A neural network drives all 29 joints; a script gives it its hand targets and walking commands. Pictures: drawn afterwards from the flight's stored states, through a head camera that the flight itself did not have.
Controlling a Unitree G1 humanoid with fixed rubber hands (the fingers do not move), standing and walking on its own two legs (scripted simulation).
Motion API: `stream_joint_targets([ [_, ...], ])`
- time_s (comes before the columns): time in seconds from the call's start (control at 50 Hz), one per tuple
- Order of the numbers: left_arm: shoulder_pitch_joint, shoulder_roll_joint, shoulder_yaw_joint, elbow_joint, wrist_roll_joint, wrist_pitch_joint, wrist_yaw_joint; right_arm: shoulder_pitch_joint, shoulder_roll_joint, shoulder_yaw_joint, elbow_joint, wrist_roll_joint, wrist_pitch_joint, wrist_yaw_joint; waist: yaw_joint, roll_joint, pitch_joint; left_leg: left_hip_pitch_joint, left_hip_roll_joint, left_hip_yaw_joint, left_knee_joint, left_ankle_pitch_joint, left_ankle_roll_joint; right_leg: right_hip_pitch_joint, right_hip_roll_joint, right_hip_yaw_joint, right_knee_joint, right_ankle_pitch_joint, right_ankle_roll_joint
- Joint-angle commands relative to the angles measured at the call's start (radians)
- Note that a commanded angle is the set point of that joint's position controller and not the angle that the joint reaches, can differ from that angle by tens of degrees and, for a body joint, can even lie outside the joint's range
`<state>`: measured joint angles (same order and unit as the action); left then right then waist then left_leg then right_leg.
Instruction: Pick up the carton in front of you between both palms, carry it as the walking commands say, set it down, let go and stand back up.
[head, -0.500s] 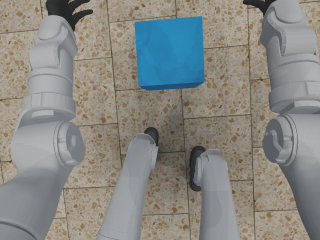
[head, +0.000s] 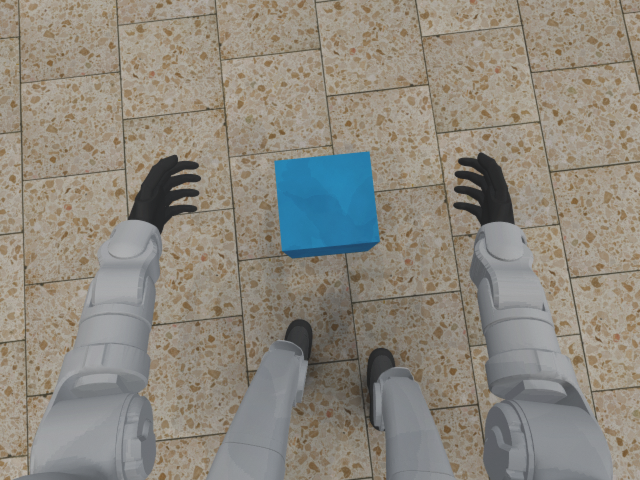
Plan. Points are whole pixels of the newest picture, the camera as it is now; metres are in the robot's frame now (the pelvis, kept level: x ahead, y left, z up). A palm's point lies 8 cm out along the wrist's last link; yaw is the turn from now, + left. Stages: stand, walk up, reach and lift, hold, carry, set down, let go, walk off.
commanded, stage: let go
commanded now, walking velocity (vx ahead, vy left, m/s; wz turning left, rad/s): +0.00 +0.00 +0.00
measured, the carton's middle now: (326, 211) +0.48 +0.07 -0.58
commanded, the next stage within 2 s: stand in 1.04 s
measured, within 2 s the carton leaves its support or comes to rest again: neither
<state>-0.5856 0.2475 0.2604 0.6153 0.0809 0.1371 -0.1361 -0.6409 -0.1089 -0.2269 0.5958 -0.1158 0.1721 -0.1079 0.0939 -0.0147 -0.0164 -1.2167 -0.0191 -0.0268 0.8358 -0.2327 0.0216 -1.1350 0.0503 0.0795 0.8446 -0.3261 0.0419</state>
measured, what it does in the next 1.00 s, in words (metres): rises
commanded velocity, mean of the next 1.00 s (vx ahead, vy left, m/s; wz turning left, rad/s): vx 0.00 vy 0.00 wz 0.00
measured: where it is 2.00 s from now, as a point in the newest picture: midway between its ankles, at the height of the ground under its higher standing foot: (337, 387)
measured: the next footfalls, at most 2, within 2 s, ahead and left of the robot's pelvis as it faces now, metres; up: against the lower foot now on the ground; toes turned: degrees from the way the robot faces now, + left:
none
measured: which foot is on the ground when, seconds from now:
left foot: down 0.00-1.00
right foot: down 0.00-1.00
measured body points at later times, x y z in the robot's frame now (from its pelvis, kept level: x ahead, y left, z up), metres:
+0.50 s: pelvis +0.05 -0.02 +0.06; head +0.13 -0.03 +0.51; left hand +0.21 +0.22 -0.02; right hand +0.28 -0.23 -0.03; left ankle +0.06 +0.10 -0.67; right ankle +0.02 -0.14 -0.67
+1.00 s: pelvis +0.06 -0.03 +0.06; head +0.07 -0.03 +0.51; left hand +0.22 +0.22 -0.01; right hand +0.24 -0.25 -0.01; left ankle +0.06 +0.10 -0.67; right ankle +0.02 -0.14 -0.67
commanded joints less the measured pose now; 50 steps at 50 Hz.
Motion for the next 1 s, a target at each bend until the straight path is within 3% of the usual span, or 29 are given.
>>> stream_joint_targets([
  [0.0,0.030,0.089,-0.022,-0.108,-0.030,-0.046,0.000,-0.034,-0.076,0.015,-0.108,0.007,-0.057,0.019,0.019,0.037,-0.760,0.911,0.005,-0.011,-0.040,0.467,-0.036,0.121,0.042,-0.105,-0.118,0.127,0.004],
  [0.18,0.391,0.053,-0.113,-0.172,-0.085,-0.123,0.037,0.328,-0.103,0.051,-0.091,0.030,-0.146,0.067,-0.020,0.068,-0.576,1.086,0.018,-0.057,-0.162,0.510,-0.054,0.294,0.026,-0.086,-0.241,0.117,-0.022],
  [0.3,0.613,0.040,-0.167,-0.248,-0.101,-0.153,0.058,0.518,-0.127,0.084,-0.135,0.053,-0.184,0.093,-0.026,0.058,-0.409,1.113,0.008,-0.029,-0.271,0.429,-0.057,0.559,0.013,-0.073,-0.336,0.153,-0.030],
  [0.38,0.705,0.045,-0.193,-0.276,-0.108,-0.153,0.066,0.628,-0.134,0.105,-0.156,0.065,-0.193,0.107,-0.040,0.018,-0.273,1.112,-0.006,-0.002,-0.336,0.337,-0.055,0.719,0.000,-0.065,-0.399,0.179,-0.028],
  [0.54,0.768,0.068,-0.196,-0.288,-0.099,-0.107,0.061,0.784,-0.158,0.150,-0.215,0.094,-0.153,0.139,-0.081,-0.055,-0.047,1.193,-0.042,0.027,-0.412,0.223,-0.045,0.836,-0.038,-0.038,-0.506,0.223,-0.016],
  [0.76,0.791,0.079,-0.174,-0.274,-0.059,-0.029,0.062,0.812,-0.172,0.176,-0.270,0.118,-0.077,0.169,-0.070,-0.004,0.054,1.236,-0.055,0.041,-0.407,0.210,-0.035,0.899,-0.045,-0.032,-0.511,0.274,-0.014],
  [0.86,0.786,0.076,-0.177,-0.281,-0.062,-0.024,0.062,0.819,-0.179,0.167,-0.270,0.103,-0.066,0.166,-0.084,-0.012,0.040,1.246,-0.049,0.032,-0.406,0.250,-0.034,0.937,-0.031,-0.036,-0.492,0.331,-0.009],
  [0.88,0.757,0.114,-0.161,-0.336,-0.042,0.028,0.088,0.872,-0.173,0.165,-0.210,0.112,-0.092,0.146,-0.088,0.005,-0.018,1.199,-0.074,0.041,-0.373,0.242,-0.044,0.990,-0.037,-0.030,-0.453,0.437,-0.007],
  [0.9,0.777,0.107,-0.178,-0.323,-0.051,0.041,0.098,0.861,-0.182,0.166,-0.226,0.115,-0.098,0.134,-0.095,-0.029,-0.014,1.188,-0.073,0.039,-0.370,0.239,-0.040,0.988,-0.035,-0.031,-0.437,0.484,-0.002],
  [0.98,0.784,0.091,-0.195,-0.325,-0.066,0.056,0.115,0.833,-0.184,0.176,-0.227,0.121,-0.099,0.129,-0.089,-0.028,-0.001,1.170,-0.067,0.023,-0.367,0.246,-0.036,0.969,-0.028,-0.043,-0.428,0.436,-0.008],
])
